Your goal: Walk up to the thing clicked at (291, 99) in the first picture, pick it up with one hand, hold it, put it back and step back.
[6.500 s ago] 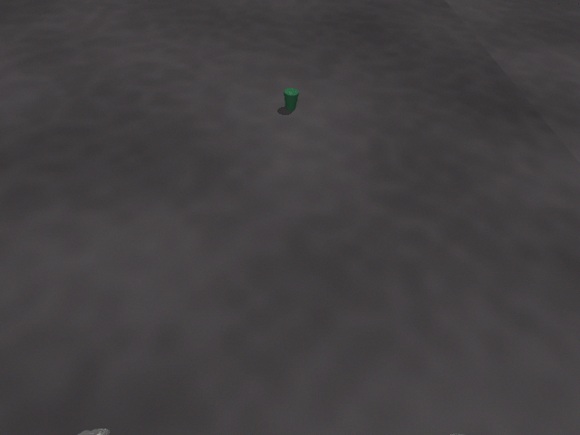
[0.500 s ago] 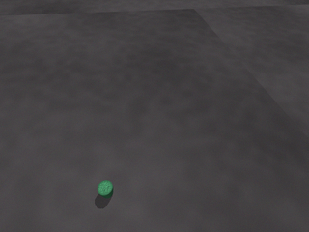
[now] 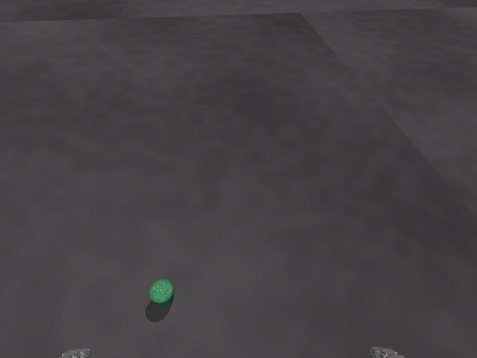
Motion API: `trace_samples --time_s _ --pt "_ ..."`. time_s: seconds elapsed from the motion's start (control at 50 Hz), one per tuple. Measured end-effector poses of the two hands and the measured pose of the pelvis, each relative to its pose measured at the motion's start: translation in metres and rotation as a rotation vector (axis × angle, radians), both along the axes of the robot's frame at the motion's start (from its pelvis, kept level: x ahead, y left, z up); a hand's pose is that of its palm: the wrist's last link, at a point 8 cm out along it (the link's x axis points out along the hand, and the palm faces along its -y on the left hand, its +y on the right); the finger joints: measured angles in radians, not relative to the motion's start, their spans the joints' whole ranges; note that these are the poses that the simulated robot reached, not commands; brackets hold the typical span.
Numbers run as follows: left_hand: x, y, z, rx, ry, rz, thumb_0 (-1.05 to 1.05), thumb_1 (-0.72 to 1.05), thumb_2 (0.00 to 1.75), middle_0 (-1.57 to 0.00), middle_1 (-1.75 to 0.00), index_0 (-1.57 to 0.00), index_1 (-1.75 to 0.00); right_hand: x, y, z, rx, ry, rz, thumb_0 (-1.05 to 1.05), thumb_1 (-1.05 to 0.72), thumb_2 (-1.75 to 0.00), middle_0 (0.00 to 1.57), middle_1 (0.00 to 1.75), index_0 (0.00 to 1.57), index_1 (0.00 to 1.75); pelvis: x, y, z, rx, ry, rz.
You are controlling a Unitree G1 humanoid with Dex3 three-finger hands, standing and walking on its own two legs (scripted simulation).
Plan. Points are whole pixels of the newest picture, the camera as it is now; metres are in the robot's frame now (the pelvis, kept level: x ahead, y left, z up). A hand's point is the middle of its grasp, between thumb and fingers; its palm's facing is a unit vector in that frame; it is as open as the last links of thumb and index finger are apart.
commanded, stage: stand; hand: left
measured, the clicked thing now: (163, 295) +0.42 +0.26 -0.73
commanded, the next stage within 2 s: none
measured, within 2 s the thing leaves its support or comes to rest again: neither
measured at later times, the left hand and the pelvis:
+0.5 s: hand out of the picture +0.07 +0.25 -0.16, palm faces -0.01 -0.94 -0.34, open 7.4 cm; pelvis -0.01 +0.00 +0.00, yaw +0 degrees
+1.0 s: hand out of the picture +0.06 +0.25 -0.16, palm faces -0.02 -0.94 -0.34, open 7.4 cm; pelvis +0.00 +0.00 +0.00, yaw +1 degrees
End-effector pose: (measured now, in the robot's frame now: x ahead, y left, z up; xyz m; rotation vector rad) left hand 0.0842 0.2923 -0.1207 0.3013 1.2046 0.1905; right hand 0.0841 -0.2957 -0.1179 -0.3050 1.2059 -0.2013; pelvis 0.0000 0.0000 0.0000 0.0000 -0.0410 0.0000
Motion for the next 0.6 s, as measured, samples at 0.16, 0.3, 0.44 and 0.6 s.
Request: trace_samples --time_s 0.16,0.3,0.44,0.6 --pt "-0.001 0.002 0.003 0.008 -0.005 -0.005 0.01 0.91 0.9 -0.21 -0.3 -0.2 -0.3 -0.008 0.001 -0.002 0.008 0.013 -0.001 0.01 -0.9 -0.9 0.2 0.3 0.21 0.3 -0.003 0.0 0.0 0.001 -0.002 0.002" --pt "-0.009 0.003 0.004 0.014 0.0 -0.001 0.01 0.91 0.9 -0.21 -0.3 -0.2 -0.3 -0.017 0.002 -0.005 0.015 0.026 -0.002 0.01 -0.9 -0.9 0.2 0.3 0.21 0.3 -0.006 -0.001 0.0 0.001 -0.005 0.003" --pt "-0.019 0.004 0.003 0.015 0.017 0.008 0.01 0.91 0.9 -0.21 -0.3 -0.2 -0.3 -0.024 0.002 -0.007 0.019 0.043 0.0 0.01 -0.9 -0.9 0.2 0.3 0.21 0.3 -0.008 -0.001 0.0 0.003 -0.004 0.007" --pt "-0.027 0.003 0.002 0.015 0.028 0.014 0.01 0.91 0.9 -0.21 -0.3 -0.2 -0.3 -0.026 0.0 -0.006 0.015 0.044 0.004 0.01 -0.9 -0.9 0.2 0.3 0.21 0.3 -0.008 -0.002 0.0 0.003 -0.007 0.009"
